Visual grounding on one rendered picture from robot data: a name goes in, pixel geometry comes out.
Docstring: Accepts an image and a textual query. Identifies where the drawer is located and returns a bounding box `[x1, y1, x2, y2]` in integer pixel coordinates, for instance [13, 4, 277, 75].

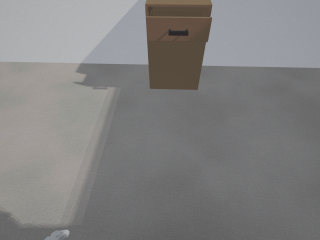
[146, 10, 212, 43]

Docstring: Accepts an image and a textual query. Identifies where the handle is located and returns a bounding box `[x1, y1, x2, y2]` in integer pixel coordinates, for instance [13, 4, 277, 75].
[168, 29, 189, 36]

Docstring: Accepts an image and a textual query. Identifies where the cabinet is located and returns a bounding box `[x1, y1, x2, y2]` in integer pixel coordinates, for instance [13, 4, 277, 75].
[145, 0, 213, 90]

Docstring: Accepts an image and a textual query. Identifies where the left robot hand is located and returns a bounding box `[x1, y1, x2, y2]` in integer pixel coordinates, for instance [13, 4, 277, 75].
[44, 230, 70, 240]

